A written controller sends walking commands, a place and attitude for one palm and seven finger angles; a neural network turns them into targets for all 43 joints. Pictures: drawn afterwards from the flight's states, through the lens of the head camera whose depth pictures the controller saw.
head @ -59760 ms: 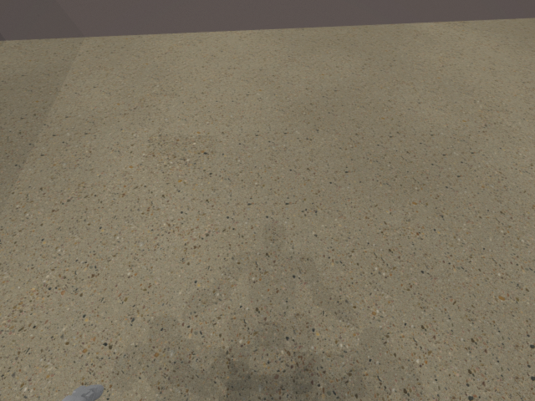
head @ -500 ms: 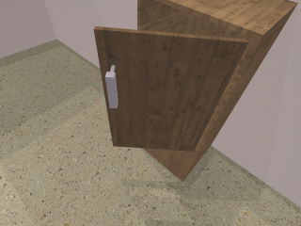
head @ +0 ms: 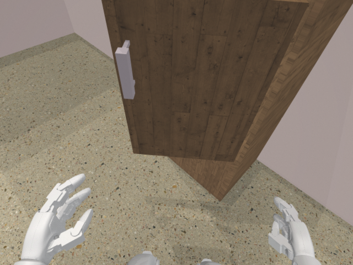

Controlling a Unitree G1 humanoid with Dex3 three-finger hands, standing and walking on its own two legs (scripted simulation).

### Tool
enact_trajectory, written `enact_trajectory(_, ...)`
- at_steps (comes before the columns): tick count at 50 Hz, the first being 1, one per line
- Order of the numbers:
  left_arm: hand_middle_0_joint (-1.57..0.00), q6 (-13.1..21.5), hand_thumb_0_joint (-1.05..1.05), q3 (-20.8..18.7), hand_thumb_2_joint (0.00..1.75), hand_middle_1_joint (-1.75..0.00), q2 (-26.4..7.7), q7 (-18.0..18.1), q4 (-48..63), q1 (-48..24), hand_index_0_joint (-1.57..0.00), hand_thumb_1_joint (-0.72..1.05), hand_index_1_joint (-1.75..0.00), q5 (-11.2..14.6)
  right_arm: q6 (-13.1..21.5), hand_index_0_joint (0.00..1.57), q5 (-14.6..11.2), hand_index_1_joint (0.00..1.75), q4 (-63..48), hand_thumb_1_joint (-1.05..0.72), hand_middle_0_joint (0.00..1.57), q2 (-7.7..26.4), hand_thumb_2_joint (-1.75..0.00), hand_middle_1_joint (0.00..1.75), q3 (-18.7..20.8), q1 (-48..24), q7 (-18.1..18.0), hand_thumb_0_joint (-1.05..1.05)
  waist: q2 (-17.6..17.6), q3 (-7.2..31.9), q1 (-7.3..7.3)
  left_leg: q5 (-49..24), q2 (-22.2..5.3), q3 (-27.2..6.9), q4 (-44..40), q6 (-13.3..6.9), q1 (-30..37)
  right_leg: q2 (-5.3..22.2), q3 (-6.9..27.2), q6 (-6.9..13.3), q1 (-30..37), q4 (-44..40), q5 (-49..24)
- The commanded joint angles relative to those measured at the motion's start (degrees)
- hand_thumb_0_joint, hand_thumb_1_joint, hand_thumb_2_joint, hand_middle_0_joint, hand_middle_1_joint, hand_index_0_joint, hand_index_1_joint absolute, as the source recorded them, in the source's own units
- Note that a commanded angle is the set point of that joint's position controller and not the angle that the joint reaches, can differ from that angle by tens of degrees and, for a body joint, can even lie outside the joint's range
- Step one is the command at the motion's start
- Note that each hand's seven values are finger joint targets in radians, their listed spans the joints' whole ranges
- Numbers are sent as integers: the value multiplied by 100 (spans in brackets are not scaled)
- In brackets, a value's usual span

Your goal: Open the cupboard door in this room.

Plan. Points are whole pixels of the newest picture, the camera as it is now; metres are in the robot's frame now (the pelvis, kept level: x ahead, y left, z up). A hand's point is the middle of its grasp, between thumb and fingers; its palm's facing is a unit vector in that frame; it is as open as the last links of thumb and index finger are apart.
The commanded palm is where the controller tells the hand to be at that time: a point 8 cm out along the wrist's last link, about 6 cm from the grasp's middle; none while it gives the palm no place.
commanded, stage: raise the hand with hooked fingers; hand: left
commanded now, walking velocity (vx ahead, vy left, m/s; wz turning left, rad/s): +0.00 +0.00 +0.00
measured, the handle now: (128, 70) +0.53 +0.16 +0.15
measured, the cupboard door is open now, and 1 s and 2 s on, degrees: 40 40 40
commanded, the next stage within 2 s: move the hooked fingers beside the handle in 1.68 s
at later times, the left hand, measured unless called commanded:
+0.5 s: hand (56, 184) +0.24 +0.25 +0.09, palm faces +0.02 -1.00 -0.05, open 11.6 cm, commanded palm +0.21 +0.30 +0.10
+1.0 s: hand (13, 147) +0.28 +0.32 +0.15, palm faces +0.05 -1.00 -0.06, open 13.9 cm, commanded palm +0.25 +0.36 +0.16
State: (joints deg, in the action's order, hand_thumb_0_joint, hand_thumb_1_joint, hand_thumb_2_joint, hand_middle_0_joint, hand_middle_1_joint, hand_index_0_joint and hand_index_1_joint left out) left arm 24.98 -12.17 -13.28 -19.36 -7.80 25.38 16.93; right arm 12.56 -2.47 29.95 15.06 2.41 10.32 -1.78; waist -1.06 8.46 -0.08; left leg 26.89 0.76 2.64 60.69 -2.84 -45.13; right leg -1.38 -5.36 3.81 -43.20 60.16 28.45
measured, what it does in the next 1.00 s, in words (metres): rises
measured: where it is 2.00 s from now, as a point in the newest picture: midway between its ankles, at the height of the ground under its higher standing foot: outside the picture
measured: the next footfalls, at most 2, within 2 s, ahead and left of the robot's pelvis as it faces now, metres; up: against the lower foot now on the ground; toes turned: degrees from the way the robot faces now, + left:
none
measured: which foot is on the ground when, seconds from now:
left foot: down 0.00-1.00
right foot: down 0.00-1.00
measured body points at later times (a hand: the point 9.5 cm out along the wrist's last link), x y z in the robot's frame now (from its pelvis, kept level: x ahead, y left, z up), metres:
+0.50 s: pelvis +0.02 +0.01 +0.03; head +0.06 +0.01 +0.48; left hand +0.24 +0.30 +0.10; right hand +0.17 -0.25 -0.05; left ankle +0.03 +0.09 -0.67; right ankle +0.02 -0.08 -0.67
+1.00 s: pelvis +0.01 +0.05 +0.05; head +0.02 +0.06 +0.50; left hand +0.27 +0.37 +0.16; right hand +0.20 -0.18 -0.01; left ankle +0.03 +0.09 -0.67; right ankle +0.02 -0.08 -0.67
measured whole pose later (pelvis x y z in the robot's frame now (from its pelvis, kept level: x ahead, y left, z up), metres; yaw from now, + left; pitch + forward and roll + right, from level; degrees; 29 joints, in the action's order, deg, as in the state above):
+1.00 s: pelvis +0.01 +0.05 +0.05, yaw +1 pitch +4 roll -3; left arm 6.9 -21.4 -23.9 -24.1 -12.3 0.7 18.8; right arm 14.0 -3.3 33.6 14.0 -4.7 14.3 -5.5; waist 1.4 3.4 -1.4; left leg 19.3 3.3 1.9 41.0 -5.7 -25.6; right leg -0.1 -5.1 0.1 -21.9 37.3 19.1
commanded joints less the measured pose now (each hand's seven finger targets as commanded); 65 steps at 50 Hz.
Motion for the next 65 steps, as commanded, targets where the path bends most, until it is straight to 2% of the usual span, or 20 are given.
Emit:
enact_trajectory(1, -24, 786, 0, -519, 68, -63, -1003, 354, 2655, -996, -24, 39, -63, 196, 345, 20, 34, 30, -801, -90, 20, 544, -90, 30, 107, 31, -194, 0, 770, 832, 166, -856, -91, -425, -820, 63, 810, 104, 927, -232, 572, -1566, -218)
enact_trajectory(2, -24, 820, 0, -366, 67, -64, -1022, 301, 2635, -1286, -24, 36, -64, 178, 358, 20, 74, 30, -717, -90, 20, 604, -90, 30, 61, 116, -214, 0, 620, 768, 316, -890, -108, -497, -727, 40, 713, 79, 944, -263, 547, -1511, -366)
enact_trajectory(5, -24, 682, 0, -336, 64, -69, -1138, -50, 1855, -1272, -24, 29, -69, 158, 429, 20, 18, 30, -478, -90, 20, 667, -90, 30, 10, 121, -281, 0, 517, 430, 427, -839, -132, -523, -637, 31, 513, 132, 1061, -341, 535, -1689, -456)
enact_trajectory(7, -25, 340, 0, -618, 62, -72, -1381, -346, 1311, -1113, -25, 25, -72, 272, 427, 20, -34, 30, -433, -90, 20, 719, -90, 30, -20, 113, -307, 0, 606, 445, 276, -997, -109, -526, -684, 39, 502, 180, 1208, -398, 875, -1838, -706)
enact_trajectory(8, -25, 159, 0, -756, 61, -74, -1465, -452, 1305, -1090, -25, 22, -74, 337, 417, 20, -50, 30, -458, -90, 20, 715, -90, 30, -32, 123, -312, 0, 560, 683, 205, -1105, -99, -504, -759, 43, 565, 240, 1217, -427, 1157, -1898, -887)
enact_trajectory(12, -25, -407, 0, -1424, 57, -80, -1750, -544, 899, -868, -25, 13, -80, 646, 352, 20, -59, 30, -526, -90, 20, 674, -90, 30, -70, 14, -329, 0, 148, 914, -110, -1503, -85, -553, -1003, 91, 657, 374, 1302, -608, 1945, -2030, -1770)
enact_trajectory(14, -26, -379, 0, -1447, 55, -82, -1635, -492, 1117, -889, -26, 8, -82, 707, 376, 20, -33, 30, -547, -90, 20, 638, -90, 30, -81, 52, -290, 0, 210, 1054, -131, -1743, -79, -544, -1162, 106, 842, 380, 1174, -612, 2114, -1978, -2347)
enact_trajectory(17, -26, -297, 0, -1431, 52, -87, -1513, -445, 1019, -779, -26, 1, -87, 711, 427, 20, -21, 30, -534, -90, 20, 640, -90, 30, -41, 82, -236, 0, -75, 917, -142, -1926, -80, -549, -1277, 114, 952, 347, 1107, -668, 2135, -1956, -2808)
enact_trajectory(20, -27, -240, 0, -1243, 49, -92, -1457, -491, 957, -951, -27, -6, -92, 631, 462, 20, -47, 30, -492, -90, 20, 716, -90, 30, -18, 182, -211, 0, -19, 692, -20, -1795, -74, -493, -1480, 92, 1116, 252, 869, -574, 1831, -2033, -2376)
enact_trajectory(22, -27, -251, 0, -1316, 47, -94, -1601, -517, 986, -1151, -27, -10, -94, 658, 494, 20, -38, 30, -499, -90, 20, 768, -90, 30, -20, 178, -231, 0, 119, 627, -62, -1790, -72, -499, -1537, 84, 1226, 228, 873, -502, 1814, -2083, -2155)
enact_trajectory(26, -28, -250, 0, -1283, 43, -100, -1743, -435, 1384, -1519, -28, -20, -100, 591, 560, 20, -50, 30, -517, -90, 20, 790, -90, 30, -32, 211, -276, 0, 473, 837, -62, -1919, -106, -515, -1860, 73, 1819, 73, 435, -304, 1713, -2049, -1863)
enact_trajectory(33, -29, -549, 0, -1298, 36, -111, -1901, -323, 1398, -2096, -29, -36, -111, 523, 539, 20, -74, 30, -463, -90, 20, 828, -90, 30, -95, 207, -319, 0, 752, 740, -77, -2194, -180, -722, -2247, 216, 2454, -14, 170, -186, 1692, -2134, -1832)
enact_trajectory(35, -29, -757, 0, -1197, 34, -114, -1846, -339, 1224, -2276, -29, -41, -114, 490, 515, 20, -85, 30, -480, -90, 20, 831, -90, 30, -124, 170, -332, 0, 773, 500, -48, -1948, -210, -798, -2388, 249, 2486, -17, 123, -199, 1553, -2230, -1609)
enact_trajectory(42, -30, -1255, 0, -1377, 30, -120, -2189, -405, 907, -3095, -30, -50, -120, 409, 452, 20, -84, 30, -467, -90, 20, 864, -90, 30, -205, 111, -408, 0, 692, 360, -104, -1909, -271, -1042, -2776, 365, 2862, -24, 89, -154, 1710, -2463, -1538)
enact_trajectory(44, -30, -1325, 0, -1336, 30, -120, -2187, -439, 883, -3414, -30, -50, -120, 379, 437, 20, -94, 30, -457, -90, 20, 841, -90, 30, -234, 84, -414, 0, 852, 363, -77, -1815, -305, -1128, -2900, 408, 3034, -12, 78, -164, 1669, -2506, -1464)
enact_trajectory(55, -30, -1652, 0, -1595, 30, -120, -2713, -670, 401, -4541, -30, -50, -120, 305, 439, 20, -94, 30, -343, -90, 20, 897, -90, 30, -286, 73, -513, 0, 890, 450, -70, -1813, -411, -1504, -3294, 511, 3680, 63, 120, -183, 1763, -2777, -1498)
enact_trajectory(57, -30, -1698, 0, -1709, 30, -120, -2893, -707, 264, -4641, -30, -50, -120, 289, 431, 20, -89, 30, -301, -90, 20, 921, -90, 30, -281, 100, -521, 0, 759, 446, -84, -1895, -380, -1423, -3290, 480, 3657, 57, 139, -173, 1905, -2870, -1568)
enact_trajectory(59, -30, -1778, 0, -1756, 30, -120, -2940, -764, 77, -4803, -30, -50, -120, 311, 419, 20, -100, 30, -301, -90, 20, 921, -90, 30, -292, 104, -527, 0, 886, 453, -81, -1906, -345, -1382, -3338, 476, 3664, 59, 123, -161, 1965, -2926, -1597)
enact_trajectory(63, -30, -1906, 0, -1576, 30, -120, -2651, -921, -315, -4373, -30, -50, -120, 361, 413, 20, -114, 30, -326, -90, 20, 944, -90, 30, -253, 166, -469, 0, 514, 421, -90, -2297, -285, -1207, -3217, 397, 3524, 43, 115, -157, 2074, -2990, -1814)
enact_trajectory(65, -30, -1899, 0, -1608, 30, -120, -2734, -929, -145, -4400, -30, -50, -120, 354, 403, 20, -108, 30, -364, -90, 20, 951, -90, 30, -232, 150, -436, 0, 744, 505, -108, -2414, -264, -1135, -3147, 382, 3573, 50, 134, -161, 2035, -2977, -1854)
